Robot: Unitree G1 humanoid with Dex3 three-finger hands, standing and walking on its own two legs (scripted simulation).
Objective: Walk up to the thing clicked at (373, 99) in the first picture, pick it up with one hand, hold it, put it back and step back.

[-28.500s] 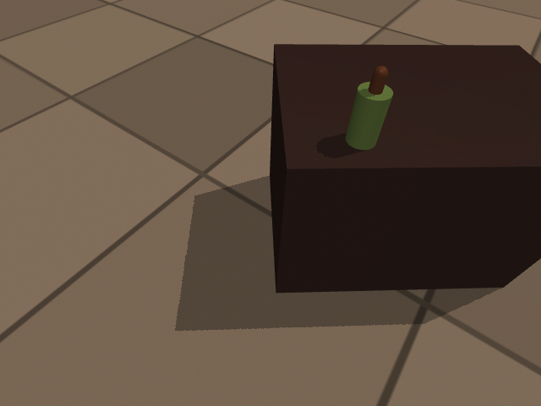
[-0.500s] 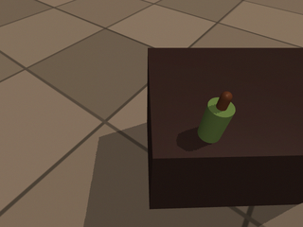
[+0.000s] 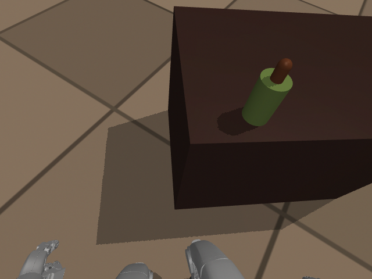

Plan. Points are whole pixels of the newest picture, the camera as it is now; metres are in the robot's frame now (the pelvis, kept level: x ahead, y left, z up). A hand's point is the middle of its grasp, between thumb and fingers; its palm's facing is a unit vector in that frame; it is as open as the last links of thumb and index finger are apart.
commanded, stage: step back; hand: right
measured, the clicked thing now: (269, 91) +0.53 -0.23 +0.04
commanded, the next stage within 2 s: none
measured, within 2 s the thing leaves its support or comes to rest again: neither
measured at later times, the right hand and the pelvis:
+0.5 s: hand out of the picture -0.02 -0.29 -0.16, palm faces -0.04 +0.92 -0.40, open 7.3 cm; pelvis -0.12 -0.02 +0.00, yaw -1 degrees
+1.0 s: hand out of the picture -0.16 -0.34 -0.15, palm faces +0.04 +0.92 -0.40, open 7.3 cm; pelvis -0.27 -0.06 -0.01, yaw -5 degrees
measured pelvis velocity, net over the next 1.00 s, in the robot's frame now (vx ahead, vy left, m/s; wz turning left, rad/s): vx -0.27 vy -0.06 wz -0.08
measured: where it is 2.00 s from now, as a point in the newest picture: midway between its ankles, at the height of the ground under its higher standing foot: outside the picture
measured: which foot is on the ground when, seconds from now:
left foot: down 0.00-0.22, up 0.24-0.52, down 0.54-0.94, up 0.96-1.00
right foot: up 0.00-0.18, down 0.20-0.56, up 0.58-0.88, down 0.90-1.00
